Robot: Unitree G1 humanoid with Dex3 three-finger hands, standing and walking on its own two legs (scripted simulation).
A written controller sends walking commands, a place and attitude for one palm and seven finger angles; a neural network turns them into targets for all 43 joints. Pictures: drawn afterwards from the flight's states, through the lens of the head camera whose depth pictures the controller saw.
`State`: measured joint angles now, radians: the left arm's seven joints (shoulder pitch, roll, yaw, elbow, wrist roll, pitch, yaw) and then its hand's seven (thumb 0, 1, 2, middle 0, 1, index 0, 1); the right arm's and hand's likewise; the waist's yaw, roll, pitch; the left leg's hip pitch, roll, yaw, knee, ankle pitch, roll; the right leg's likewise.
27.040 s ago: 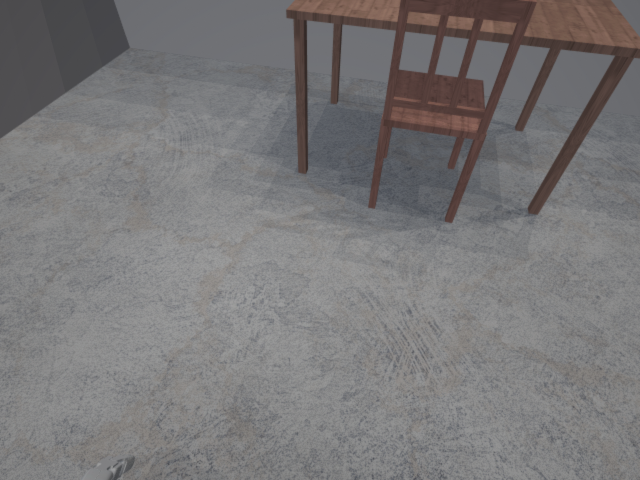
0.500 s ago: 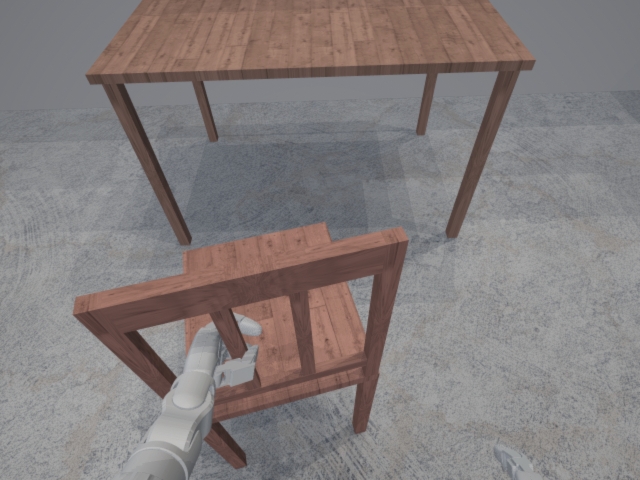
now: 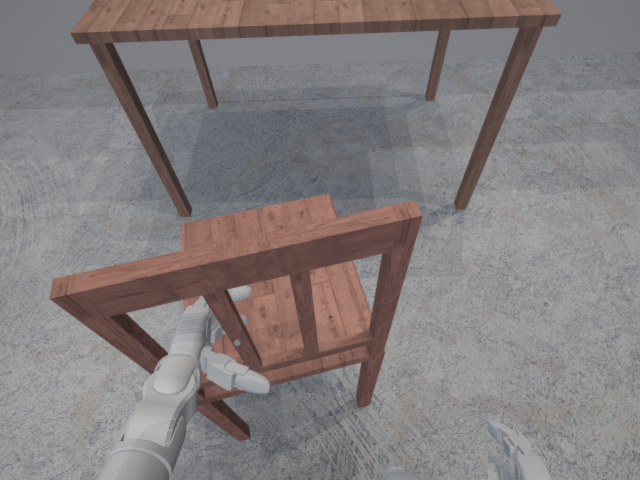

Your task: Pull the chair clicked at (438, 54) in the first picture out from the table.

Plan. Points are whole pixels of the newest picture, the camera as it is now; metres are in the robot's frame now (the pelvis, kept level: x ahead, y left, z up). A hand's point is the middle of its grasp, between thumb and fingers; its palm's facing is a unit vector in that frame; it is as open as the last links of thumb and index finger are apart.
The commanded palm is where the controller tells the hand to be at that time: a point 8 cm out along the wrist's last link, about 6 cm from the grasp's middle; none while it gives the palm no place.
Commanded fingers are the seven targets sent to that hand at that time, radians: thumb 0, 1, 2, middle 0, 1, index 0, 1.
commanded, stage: open the thumb and straighten the fingers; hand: left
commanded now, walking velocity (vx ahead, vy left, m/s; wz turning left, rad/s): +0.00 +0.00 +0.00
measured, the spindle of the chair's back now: (237, 332) +0.32 +0.13 -0.06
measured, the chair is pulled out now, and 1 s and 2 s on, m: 0.62 0.62 0.62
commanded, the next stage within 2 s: draw the fingers out of the gap in 0.22 s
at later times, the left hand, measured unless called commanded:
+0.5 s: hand (226, 362) +0.28 +0.14 -0.05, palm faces -0.09 -0.98 -0.17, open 17.5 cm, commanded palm +0.25 +0.18 -0.02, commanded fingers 0.00 -0.55 0.20 0.00 0.00 0.00 0.00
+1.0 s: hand (217, 434) +0.19 +0.13 -0.04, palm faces -0.06 -0.98 -0.17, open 17.5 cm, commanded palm +0.17 +0.18 -0.02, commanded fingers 0.00 -0.55 0.20 0.00 0.00 0.00 0.00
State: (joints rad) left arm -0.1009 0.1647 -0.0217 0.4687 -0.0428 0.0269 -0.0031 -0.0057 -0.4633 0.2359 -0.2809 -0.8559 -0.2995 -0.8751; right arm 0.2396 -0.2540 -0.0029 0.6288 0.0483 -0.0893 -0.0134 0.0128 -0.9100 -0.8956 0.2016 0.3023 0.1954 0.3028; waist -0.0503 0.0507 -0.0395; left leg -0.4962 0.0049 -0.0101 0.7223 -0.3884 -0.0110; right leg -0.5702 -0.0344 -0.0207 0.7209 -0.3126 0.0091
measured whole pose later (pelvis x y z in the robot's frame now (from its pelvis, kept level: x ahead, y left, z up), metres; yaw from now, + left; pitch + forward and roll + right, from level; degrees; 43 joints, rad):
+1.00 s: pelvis +0.00 +0.00 -0.02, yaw +2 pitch +10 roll -1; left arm 0.42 0.19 -0.11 -0.07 -0.02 0.14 -0.01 -0.01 -0.54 0.20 -0.01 0.00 0.00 0.00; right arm 0.21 -0.24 0.02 0.50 0.04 -0.16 -0.06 0.01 -0.91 -0.90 0.20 0.30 0.20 0.30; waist -0.02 0.06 -0.09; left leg -0.59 0.00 -0.06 0.90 -0.48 -0.01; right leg -0.64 -0.05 -0.07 0.88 -0.41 0.01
